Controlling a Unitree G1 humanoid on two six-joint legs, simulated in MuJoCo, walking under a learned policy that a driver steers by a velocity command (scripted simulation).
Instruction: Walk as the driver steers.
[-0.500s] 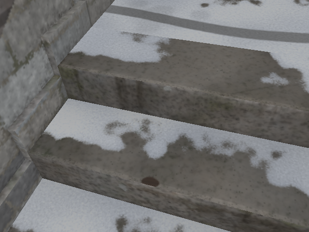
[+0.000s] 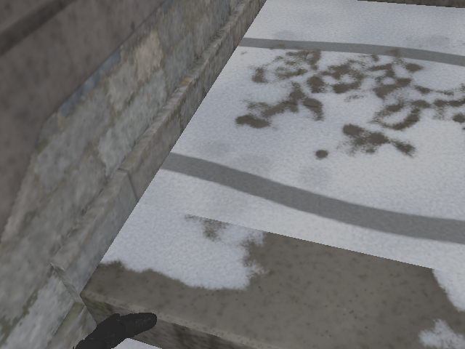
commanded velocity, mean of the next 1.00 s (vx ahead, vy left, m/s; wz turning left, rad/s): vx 0.64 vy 0.00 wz -0.56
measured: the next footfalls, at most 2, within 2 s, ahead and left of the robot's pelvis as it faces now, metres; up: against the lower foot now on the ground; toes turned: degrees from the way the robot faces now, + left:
right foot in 0.18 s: +0.26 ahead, -0.11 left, +0.17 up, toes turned -5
left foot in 0.52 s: +0.65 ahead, +0.00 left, +0.34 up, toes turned -9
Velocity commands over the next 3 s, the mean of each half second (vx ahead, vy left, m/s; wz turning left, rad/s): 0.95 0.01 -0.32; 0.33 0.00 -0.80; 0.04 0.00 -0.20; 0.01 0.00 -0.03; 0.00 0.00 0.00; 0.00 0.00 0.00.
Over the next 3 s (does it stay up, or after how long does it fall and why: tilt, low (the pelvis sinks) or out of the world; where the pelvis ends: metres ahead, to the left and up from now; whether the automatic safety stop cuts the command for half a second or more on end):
stays up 0.76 -0.23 0.37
